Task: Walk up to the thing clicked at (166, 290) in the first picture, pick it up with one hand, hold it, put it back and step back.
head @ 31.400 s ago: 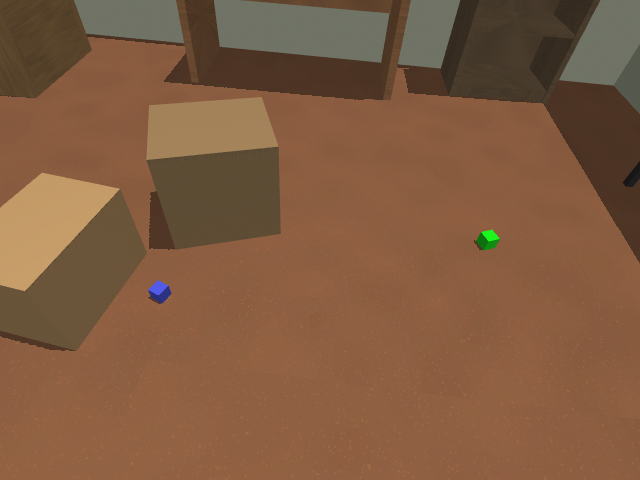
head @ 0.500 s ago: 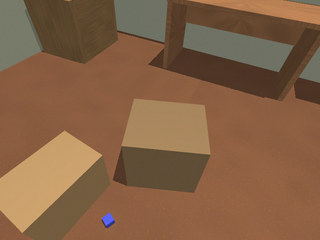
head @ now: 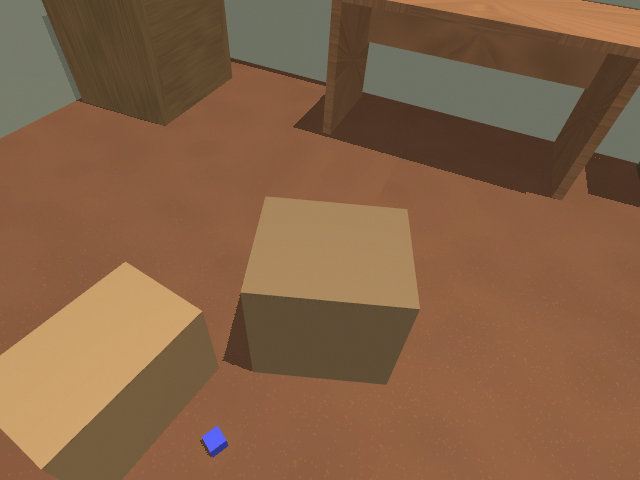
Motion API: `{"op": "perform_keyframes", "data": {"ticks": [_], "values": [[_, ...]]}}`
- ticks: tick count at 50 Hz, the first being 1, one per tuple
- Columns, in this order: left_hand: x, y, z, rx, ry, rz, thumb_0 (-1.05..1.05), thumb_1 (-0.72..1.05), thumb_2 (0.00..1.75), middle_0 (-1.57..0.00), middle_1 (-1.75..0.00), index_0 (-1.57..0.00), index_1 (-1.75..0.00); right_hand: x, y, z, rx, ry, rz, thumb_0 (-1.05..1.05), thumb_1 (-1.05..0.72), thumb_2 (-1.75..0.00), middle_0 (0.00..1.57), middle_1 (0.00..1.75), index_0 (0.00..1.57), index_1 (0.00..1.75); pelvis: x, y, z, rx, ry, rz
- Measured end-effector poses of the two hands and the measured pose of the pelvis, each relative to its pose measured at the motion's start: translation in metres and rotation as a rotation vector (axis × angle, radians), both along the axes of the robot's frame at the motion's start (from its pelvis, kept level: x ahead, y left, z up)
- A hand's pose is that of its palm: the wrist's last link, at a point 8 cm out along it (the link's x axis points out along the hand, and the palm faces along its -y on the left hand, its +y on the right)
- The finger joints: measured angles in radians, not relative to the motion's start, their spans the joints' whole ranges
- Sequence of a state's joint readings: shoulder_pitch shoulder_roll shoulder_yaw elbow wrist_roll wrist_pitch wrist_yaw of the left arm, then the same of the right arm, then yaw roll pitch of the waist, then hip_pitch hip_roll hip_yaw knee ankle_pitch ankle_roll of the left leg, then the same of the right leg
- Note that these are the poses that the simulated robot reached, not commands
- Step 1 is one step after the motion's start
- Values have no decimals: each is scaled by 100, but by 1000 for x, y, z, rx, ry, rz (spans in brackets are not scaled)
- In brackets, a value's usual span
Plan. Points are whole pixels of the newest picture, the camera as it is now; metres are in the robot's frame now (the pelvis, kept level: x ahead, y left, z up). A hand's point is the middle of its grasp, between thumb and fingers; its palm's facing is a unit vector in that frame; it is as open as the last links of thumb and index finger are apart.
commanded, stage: stand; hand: left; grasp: from above
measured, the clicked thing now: (215, 441) +0.41 +0.24 -0.76
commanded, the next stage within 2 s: step back in 0.12 s
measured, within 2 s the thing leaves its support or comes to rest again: neither
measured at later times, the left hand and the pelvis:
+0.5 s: hand out of the picture +0.06 +0.29 -0.18, palm faces -0.07 -0.92 -0.39, open 7.4 cm; pelvis -0.07 +0.03 -0.03, yaw -1 degrees
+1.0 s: hand out of the picture -0.08 +0.26 -0.17, palm faces -0.12 -0.90 -0.41, open 7.4 cm; pelvis -0.19 +0.00 -0.03, yaw -5 degrees
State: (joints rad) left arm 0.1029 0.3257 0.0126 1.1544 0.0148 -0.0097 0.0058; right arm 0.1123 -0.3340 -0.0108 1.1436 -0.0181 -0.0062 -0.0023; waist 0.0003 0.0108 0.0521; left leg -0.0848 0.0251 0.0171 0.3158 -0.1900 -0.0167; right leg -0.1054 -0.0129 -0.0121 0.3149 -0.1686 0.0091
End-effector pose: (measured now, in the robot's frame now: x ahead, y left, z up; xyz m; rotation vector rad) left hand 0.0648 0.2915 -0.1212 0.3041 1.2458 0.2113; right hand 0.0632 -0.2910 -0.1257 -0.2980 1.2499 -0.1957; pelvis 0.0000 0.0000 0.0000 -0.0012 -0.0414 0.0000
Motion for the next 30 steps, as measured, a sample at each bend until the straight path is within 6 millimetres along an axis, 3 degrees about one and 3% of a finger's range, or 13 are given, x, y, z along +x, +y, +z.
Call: {"op": "perform_keyframes", "data": {"ticks": [8, 18, 24, 27, 30], "values": [[6, 3, 1, 2, -29, -2, 1, 90, 90, -20, -30, -20, -30, 3, -2, 1, -1, -18, -9, 0, -90, -90, 20, 30, 20, 30, -3, 0, -1, 0, 2, -2], [-2, 24, -6, 58, -47, -49, 1, 90, 90, -20, -30, -20, -30, -13, -20, -3, -46, -29, -17, 0, -90, -90, 20, 30, 20, 30, -43, 4, -17, -1, 13, -6], [-10, 40, -18, 57, -64, -92, 1, 90, 90, -21, -30, -20, -30, -45, -15, -6, -80, -19, -27, 0, -91, -90, 20, 30, 20, 30, -65, 22, -29, 1, 5, -13], [-7, 50, -28, 54, -88, -100, 1, 90, 90, -21, -30, -21, -30, -74, -6, -7, -99, -2, -36, 0, -91, -90, 20, 30, 20, 30, -75, 32, -36, -4, 10, -12], [-8, 50, -27, 51, -107, -102, 1, 90, 90, -20, -30, -20, -30, -106, 3, -1, -102, 51, -40, 0, -90, -90, 20, 30, 20, 30, -86, 33, -31, -8, 3, -17]]}}
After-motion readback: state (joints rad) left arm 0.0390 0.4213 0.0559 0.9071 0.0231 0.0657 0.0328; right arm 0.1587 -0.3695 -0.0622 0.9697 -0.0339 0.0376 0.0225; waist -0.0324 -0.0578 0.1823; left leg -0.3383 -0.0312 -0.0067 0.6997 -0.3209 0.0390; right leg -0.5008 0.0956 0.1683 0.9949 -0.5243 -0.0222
